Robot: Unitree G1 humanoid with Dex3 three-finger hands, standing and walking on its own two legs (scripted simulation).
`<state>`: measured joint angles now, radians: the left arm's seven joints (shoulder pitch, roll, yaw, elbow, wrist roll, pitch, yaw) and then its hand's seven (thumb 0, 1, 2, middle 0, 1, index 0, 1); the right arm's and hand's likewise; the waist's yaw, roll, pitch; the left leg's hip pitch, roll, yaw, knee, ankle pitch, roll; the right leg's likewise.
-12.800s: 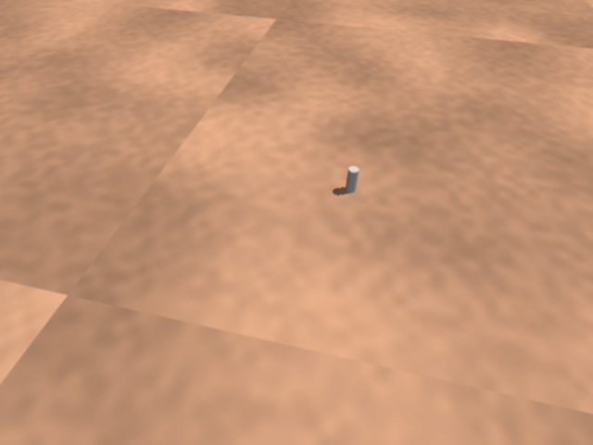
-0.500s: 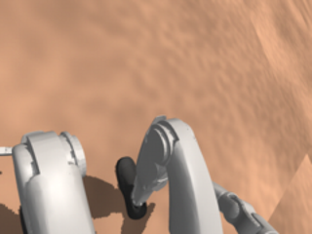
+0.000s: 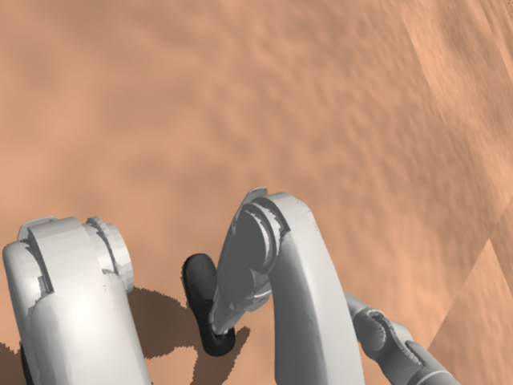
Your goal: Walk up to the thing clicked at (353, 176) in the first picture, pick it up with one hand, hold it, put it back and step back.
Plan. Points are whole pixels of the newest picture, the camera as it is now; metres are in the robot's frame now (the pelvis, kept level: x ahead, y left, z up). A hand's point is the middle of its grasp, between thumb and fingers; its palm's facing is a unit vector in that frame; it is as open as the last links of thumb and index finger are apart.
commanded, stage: settle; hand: left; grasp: from the side
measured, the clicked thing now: out of the picture +0.40 +0.28 -0.21
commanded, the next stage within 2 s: none
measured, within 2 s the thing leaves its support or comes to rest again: leaves its support in 0.44 s
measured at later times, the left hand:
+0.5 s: hand out of the picture +0.39 +0.27 -0.17, palm faces +0.32 -0.95 +0.01, open 7.0 cm
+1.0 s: hand out of the picture +0.37 +0.29 -0.05, palm faces +0.30 -0.95 -0.05, open 7.0 cm
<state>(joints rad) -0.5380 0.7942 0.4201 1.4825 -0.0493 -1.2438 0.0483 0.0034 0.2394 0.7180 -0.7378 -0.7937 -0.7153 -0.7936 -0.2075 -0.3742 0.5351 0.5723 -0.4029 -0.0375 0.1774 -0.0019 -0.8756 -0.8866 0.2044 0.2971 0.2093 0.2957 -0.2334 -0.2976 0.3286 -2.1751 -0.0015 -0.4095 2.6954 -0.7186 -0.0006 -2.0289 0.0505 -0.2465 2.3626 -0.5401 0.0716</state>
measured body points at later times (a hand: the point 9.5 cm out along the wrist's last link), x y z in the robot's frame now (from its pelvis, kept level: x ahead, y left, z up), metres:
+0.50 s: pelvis +0.00 +0.00 +0.00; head +0.21 +0.21 +0.33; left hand +0.37 +0.32 -0.17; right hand +0.19 -0.23 -0.02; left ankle +0.09 +0.12 -0.25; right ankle +0.17 -0.13 -0.24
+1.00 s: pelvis +0.01 -0.01 +0.03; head +0.18 +0.15 +0.42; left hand +0.35 +0.34 -0.04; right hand +0.23 -0.23 -0.04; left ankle +0.09 +0.12 -0.25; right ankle +0.17 -0.13 -0.25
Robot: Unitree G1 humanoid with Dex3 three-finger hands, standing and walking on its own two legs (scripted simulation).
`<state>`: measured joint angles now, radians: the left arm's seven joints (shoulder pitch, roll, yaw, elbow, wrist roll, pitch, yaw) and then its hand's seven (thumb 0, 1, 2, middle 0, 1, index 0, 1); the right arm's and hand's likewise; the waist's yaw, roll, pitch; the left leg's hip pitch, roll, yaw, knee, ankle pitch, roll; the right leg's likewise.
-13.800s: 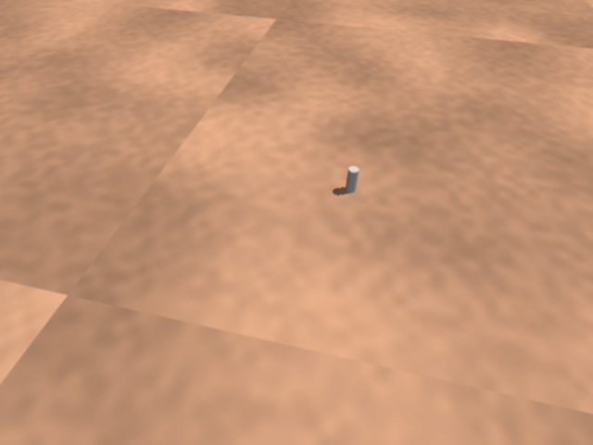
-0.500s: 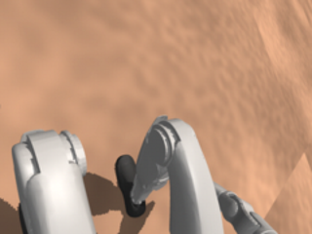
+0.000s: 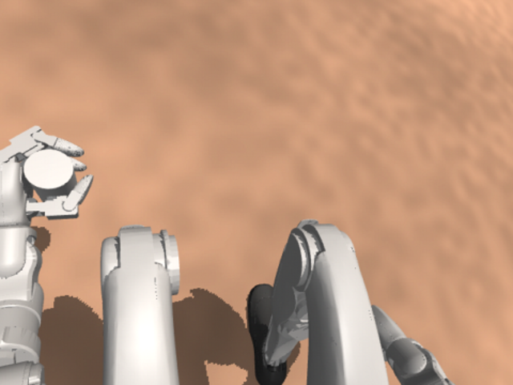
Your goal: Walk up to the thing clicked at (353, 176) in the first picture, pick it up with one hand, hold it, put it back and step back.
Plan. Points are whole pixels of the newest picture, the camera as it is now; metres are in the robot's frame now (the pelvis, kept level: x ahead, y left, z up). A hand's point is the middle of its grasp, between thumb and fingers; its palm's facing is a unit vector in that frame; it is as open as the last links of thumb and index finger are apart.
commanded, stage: settle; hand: left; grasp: from the side
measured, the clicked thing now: (56, 184) +0.39 +0.28 -0.10
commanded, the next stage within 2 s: lift in 1.06 s
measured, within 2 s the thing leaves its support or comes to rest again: neither
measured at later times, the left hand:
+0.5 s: hand (66, 154) +0.39 +0.25 +0.00, palm faces +0.18 -0.98 -0.08, open 7.1 cm
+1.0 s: hand (56, 141) +0.39 +0.25 +0.04, palm faces +0.20 -0.98 -0.06, open 7.1 cm
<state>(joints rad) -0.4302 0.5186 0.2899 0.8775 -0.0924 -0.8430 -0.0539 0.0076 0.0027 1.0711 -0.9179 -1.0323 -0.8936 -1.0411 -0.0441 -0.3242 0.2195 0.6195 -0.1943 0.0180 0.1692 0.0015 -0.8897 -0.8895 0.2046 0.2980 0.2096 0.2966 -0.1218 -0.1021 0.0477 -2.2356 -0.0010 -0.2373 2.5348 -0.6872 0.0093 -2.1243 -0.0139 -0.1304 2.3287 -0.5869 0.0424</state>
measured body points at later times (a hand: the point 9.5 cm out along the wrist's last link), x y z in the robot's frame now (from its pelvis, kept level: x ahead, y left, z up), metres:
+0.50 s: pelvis +0.02 -0.02 +0.04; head +0.21 +0.06 +0.44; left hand +0.37 +0.30 +0.01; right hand +0.21 -0.26 -0.08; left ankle +0.09 +0.12 -0.28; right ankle +0.14 -0.14 -0.28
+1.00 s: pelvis +0.02 -0.02 +0.06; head +0.20 +0.04 +0.47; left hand +0.37 +0.31 +0.05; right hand +0.21 -0.26 -0.06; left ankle +0.09 +0.12 -0.28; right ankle +0.14 -0.14 -0.28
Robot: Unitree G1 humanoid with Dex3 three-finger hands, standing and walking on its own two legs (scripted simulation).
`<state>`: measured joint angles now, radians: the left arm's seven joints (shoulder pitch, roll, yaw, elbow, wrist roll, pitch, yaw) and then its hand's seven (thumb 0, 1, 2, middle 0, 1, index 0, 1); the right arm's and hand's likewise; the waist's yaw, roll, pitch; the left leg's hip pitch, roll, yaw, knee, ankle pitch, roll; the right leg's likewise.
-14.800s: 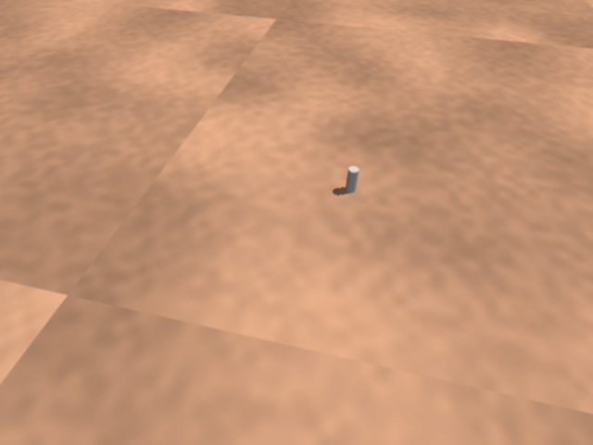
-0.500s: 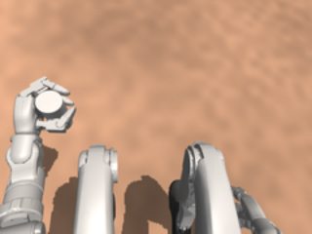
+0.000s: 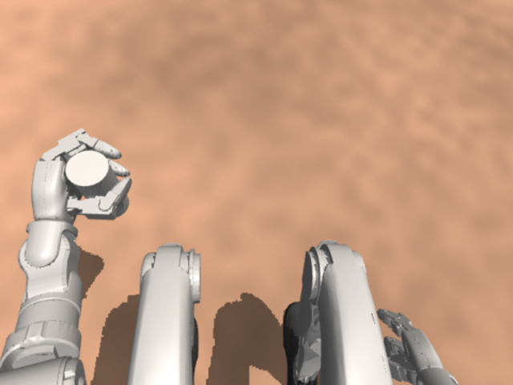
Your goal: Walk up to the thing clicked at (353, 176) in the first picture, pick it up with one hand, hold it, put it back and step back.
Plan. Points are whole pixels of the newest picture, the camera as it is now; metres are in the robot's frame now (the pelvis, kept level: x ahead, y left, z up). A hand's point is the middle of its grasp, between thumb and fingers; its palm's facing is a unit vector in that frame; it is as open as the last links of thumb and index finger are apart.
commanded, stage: settle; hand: left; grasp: from the side
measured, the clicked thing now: (101, 188) +0.40 +0.24 -0.05
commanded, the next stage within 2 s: lift in 0.06 s
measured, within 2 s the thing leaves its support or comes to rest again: neither
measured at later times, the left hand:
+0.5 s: hand (95, 174) +0.40 +0.22 +0.02, palm faces +0.05 -1.00 -0.04, open 7.1 cm
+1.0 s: hand (44, 117) +0.39 +0.21 +0.17, palm faces +0.07 -1.00 -0.05, open 7.1 cm
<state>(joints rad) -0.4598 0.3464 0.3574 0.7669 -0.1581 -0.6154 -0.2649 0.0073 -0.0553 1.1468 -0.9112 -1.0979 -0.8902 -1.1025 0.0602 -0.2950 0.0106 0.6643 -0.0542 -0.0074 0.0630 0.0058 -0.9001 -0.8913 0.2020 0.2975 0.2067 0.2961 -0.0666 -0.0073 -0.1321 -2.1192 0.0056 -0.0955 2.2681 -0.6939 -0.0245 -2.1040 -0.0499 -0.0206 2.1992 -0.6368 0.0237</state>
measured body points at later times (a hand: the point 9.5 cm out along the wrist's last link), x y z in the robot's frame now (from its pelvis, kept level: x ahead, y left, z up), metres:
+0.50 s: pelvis +0.00 +0.00 +0.03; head +0.18 +0.03 +0.44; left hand +0.39 +0.27 +0.02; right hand +0.16 -0.26 -0.10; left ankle +0.09 +0.13 -0.34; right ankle +0.11 -0.13 -0.34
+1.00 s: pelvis +0.02 +0.00 +0.15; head +0.18 +0.02 +0.57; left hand +0.38 +0.26 +0.17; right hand +0.21 -0.25 +0.03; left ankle +0.09 +0.13 -0.34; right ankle +0.11 -0.13 -0.34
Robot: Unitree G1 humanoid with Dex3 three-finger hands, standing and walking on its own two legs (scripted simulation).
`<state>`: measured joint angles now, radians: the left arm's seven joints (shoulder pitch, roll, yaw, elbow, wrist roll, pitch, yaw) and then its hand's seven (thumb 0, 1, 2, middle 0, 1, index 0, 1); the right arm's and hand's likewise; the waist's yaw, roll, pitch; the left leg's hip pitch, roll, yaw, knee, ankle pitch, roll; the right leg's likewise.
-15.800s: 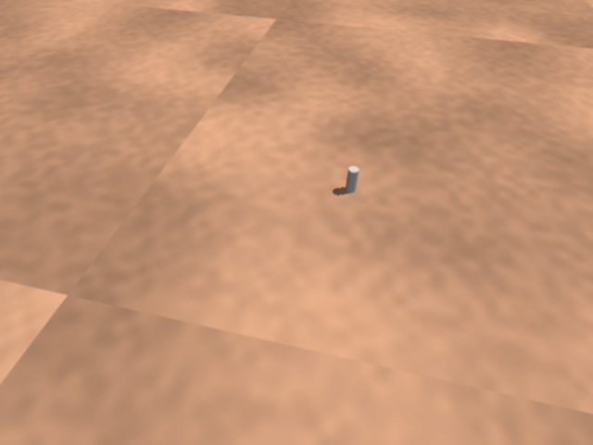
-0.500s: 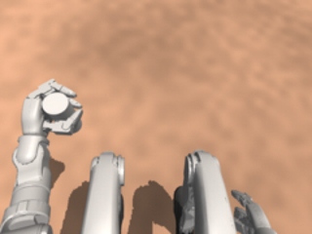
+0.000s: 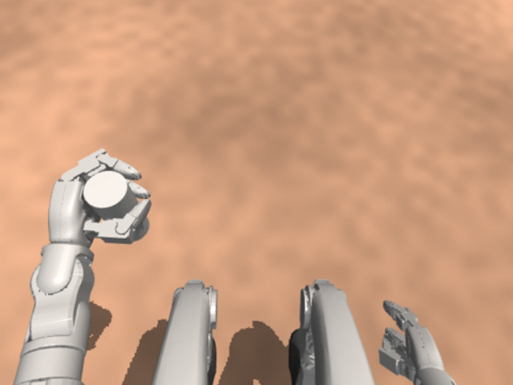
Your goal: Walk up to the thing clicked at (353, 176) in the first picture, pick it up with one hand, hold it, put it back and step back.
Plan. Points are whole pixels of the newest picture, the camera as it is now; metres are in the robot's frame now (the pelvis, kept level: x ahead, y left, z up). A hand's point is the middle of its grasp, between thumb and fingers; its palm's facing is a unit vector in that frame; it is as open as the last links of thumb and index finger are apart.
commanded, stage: lift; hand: left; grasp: from the side
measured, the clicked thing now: (121, 210) +0.37 +0.21 +0.00
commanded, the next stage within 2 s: hold in 1.24 s
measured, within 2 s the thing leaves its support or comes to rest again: neither
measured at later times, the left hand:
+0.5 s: hand (78, 148) +0.37 +0.19 +0.17, palm faces +0.05 -1.00 -0.03, open 7.1 cm
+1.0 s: hand (56, 101) +0.37 +0.18 +0.23, palm faces +0.04 -1.00 -0.02, open 7.1 cm
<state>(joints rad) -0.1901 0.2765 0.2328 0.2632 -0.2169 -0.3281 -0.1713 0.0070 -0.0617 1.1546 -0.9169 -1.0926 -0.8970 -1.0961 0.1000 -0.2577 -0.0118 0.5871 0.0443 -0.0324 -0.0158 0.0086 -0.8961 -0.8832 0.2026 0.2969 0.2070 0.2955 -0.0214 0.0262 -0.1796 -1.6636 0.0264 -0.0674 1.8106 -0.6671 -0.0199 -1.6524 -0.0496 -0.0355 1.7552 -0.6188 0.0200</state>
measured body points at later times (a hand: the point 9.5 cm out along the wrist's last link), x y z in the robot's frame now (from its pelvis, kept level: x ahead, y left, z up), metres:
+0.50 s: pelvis +0.03 +0.00 +0.13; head +0.13 +0.02 +0.57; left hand +0.36 +0.24 +0.17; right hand +0.19 -0.25 +0.02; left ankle +0.07 +0.13 -0.49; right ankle +0.08 -0.14 -0.49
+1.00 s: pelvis +0.05 +0.00 +0.18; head +0.12 +0.01 +0.63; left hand +0.37 +0.24 +0.23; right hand +0.20 -0.24 +0.08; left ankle +0.07 +0.13 -0.49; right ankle +0.08 -0.14 -0.49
